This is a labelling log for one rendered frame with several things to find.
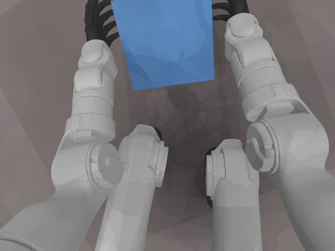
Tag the right robot foot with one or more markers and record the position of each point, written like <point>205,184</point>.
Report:
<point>210,202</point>

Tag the robot left forearm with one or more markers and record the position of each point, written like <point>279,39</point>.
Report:
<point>93,97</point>

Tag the right robot upper arm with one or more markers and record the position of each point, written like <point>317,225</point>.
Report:
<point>292,151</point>

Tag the robot right forearm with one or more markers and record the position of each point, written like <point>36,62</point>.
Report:
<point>263,87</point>

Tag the left robot thigh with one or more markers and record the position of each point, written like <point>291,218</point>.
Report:
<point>125,220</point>

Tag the robot left hand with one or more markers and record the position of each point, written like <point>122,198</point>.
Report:
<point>94,28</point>

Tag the robot right hand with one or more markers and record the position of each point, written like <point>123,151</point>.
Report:
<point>233,7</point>

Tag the carton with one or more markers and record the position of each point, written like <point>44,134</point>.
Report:
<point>166,42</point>

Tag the left robot upper arm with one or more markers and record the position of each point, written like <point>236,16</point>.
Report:
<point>83,176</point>

